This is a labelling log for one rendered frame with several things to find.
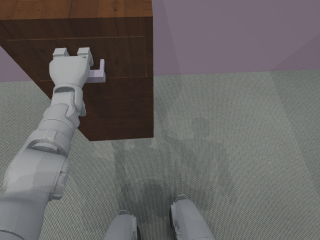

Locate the robot left upper arm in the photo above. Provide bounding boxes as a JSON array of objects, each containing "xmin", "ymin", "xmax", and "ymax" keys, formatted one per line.
[{"xmin": 0, "ymin": 148, "xmax": 70, "ymax": 240}]

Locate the left robot hand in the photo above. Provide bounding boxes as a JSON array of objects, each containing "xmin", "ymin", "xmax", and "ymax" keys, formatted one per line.
[{"xmin": 49, "ymin": 47, "xmax": 94, "ymax": 117}]

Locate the robot left forearm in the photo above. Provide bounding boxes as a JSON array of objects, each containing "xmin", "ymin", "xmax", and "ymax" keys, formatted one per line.
[{"xmin": 3, "ymin": 83, "xmax": 83, "ymax": 193}]

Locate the drawer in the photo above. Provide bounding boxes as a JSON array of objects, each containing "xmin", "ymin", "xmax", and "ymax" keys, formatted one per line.
[{"xmin": 7, "ymin": 35, "xmax": 146, "ymax": 81}]

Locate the handle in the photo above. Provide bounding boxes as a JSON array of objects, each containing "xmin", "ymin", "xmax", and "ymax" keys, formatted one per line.
[{"xmin": 85, "ymin": 59, "xmax": 106, "ymax": 83}]

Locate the cabinet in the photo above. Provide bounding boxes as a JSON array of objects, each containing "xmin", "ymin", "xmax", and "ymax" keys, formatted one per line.
[{"xmin": 0, "ymin": 0, "xmax": 154, "ymax": 142}]

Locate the robot right foot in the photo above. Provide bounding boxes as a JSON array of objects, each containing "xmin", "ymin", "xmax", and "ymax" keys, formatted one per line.
[{"xmin": 169, "ymin": 208, "xmax": 182, "ymax": 240}]

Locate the right robot thigh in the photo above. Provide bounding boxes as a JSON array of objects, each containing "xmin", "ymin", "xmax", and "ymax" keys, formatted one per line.
[{"xmin": 170, "ymin": 199, "xmax": 215, "ymax": 240}]

